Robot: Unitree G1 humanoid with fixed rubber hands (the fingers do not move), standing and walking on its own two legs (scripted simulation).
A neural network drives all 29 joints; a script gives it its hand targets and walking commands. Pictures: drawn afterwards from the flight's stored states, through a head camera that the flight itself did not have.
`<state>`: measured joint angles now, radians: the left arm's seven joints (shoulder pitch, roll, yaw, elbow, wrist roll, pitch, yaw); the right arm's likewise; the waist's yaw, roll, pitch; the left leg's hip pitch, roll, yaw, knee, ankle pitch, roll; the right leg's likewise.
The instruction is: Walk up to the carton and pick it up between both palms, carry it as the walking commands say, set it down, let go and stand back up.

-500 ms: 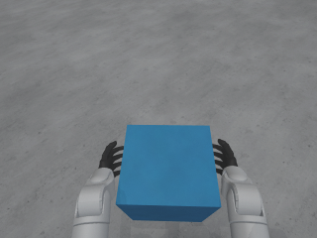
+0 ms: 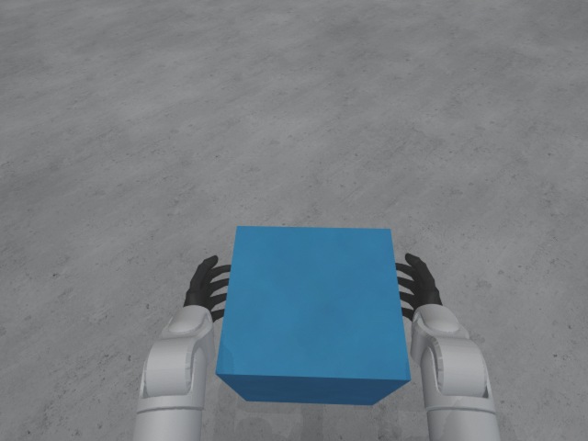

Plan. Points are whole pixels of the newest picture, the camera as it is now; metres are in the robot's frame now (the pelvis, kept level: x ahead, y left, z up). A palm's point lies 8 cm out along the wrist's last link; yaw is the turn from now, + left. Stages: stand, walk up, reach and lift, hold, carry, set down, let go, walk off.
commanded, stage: carry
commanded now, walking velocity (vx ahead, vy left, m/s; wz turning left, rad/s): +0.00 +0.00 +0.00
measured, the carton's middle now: (310, 323) +0.29 +0.01 -0.05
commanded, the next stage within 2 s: none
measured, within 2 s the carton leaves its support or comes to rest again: neither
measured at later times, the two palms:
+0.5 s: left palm (200, 193) +0.49 +0.20 +0.03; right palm (374, 188) +0.50 -0.10 +0.03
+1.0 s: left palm (215, 130) +0.67 +0.20 +0.02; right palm (359, 118) +0.69 -0.10 +0.04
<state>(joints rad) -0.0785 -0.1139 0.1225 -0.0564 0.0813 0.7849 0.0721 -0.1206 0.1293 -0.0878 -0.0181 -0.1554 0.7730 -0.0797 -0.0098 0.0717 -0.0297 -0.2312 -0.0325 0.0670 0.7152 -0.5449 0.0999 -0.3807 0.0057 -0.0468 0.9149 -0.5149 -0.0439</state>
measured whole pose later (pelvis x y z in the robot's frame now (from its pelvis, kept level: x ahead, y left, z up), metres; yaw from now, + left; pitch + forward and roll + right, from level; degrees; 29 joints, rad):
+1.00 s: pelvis +0.40 +0.05 +0.00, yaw +2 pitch +5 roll +0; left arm -0.11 -0.13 0.13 -0.05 0.09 0.79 0.07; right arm -0.14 0.13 -0.11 -0.03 -0.16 0.78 -0.07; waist -0.01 -0.04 -0.03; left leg -0.46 -0.03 0.03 0.71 -0.26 0.04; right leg -0.32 -0.03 -0.07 0.76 -0.47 -0.04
